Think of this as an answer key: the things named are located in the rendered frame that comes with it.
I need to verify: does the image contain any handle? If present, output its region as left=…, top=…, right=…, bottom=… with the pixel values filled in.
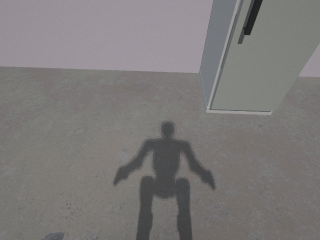
left=243, top=0, right=263, bottom=35

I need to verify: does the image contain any fridge door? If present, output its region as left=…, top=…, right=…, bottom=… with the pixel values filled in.
left=210, top=0, right=320, bottom=112

